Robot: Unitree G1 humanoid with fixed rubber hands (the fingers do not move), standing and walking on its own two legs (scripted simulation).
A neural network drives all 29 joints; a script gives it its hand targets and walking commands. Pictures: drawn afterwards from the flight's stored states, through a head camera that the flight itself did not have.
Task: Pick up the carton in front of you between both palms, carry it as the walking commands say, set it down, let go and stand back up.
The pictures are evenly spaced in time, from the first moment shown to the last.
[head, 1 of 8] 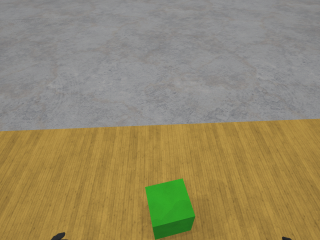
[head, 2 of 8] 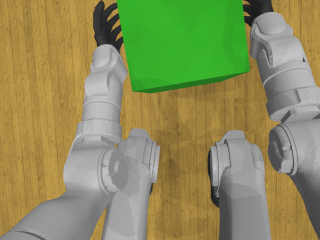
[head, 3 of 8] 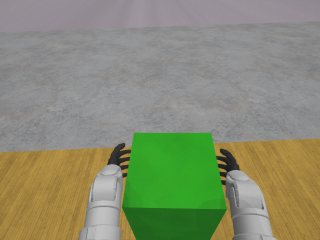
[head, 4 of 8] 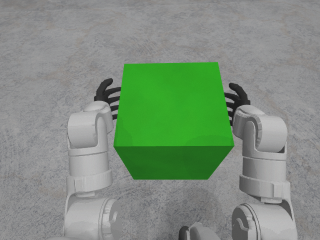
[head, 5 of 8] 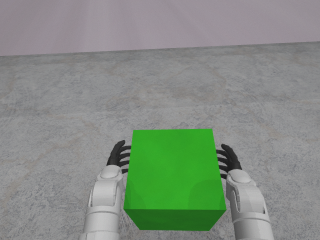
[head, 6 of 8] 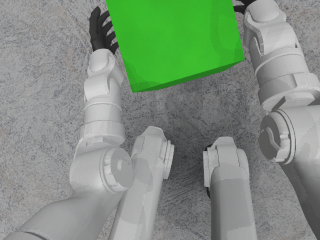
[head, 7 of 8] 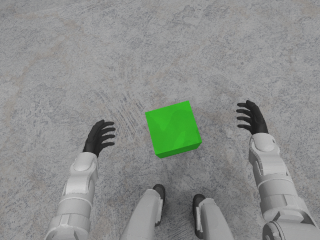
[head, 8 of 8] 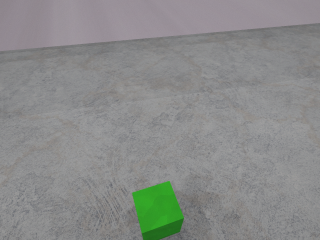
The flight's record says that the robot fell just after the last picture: no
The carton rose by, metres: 0.68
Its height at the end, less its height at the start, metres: -0.08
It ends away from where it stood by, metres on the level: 2.53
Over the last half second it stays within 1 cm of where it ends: yes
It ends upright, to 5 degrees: yes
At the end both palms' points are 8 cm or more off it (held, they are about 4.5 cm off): yes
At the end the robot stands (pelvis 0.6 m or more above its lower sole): yes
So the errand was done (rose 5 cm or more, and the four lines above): yes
